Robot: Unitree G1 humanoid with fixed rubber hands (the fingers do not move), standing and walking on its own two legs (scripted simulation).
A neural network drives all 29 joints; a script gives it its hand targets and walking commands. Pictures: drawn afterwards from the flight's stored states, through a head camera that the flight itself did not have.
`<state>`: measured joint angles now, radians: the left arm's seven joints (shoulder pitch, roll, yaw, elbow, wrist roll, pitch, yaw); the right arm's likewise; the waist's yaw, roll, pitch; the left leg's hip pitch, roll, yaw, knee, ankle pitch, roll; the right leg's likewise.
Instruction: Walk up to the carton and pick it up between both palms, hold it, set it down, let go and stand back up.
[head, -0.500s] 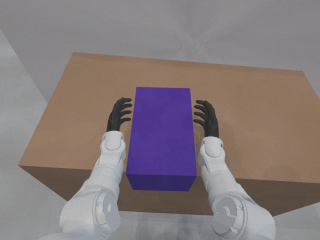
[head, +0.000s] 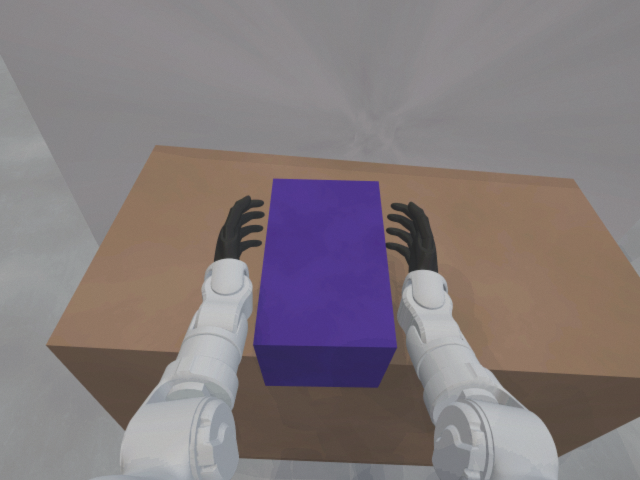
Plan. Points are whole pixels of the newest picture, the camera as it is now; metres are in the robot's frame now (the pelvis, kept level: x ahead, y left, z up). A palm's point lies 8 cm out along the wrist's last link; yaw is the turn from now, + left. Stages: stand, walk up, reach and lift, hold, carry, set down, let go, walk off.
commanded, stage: reach and lift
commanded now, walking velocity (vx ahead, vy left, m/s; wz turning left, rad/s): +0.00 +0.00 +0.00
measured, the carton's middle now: (323, 279) +0.39 +0.02 +0.02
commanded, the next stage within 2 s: hold in 1.46 s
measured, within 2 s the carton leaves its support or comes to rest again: neither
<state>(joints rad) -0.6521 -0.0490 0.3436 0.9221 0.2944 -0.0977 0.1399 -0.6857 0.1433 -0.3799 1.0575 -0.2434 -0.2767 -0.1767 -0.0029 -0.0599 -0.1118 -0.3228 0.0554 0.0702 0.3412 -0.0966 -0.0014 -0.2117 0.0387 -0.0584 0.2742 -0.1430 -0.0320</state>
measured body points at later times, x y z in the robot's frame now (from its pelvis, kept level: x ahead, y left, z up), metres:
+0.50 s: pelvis +0.00 +0.01 +0.00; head -0.04 +0.05 +0.45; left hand +0.38 +0.17 +0.13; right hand +0.39 -0.08 +0.15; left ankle +0.04 +0.12 -0.75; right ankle -0.01 -0.10 -0.75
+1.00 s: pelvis -0.01 +0.00 +0.00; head -0.05 +0.03 +0.45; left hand +0.36 +0.14 +0.15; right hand +0.37 -0.11 +0.16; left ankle +0.04 +0.12 -0.75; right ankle -0.01 -0.10 -0.75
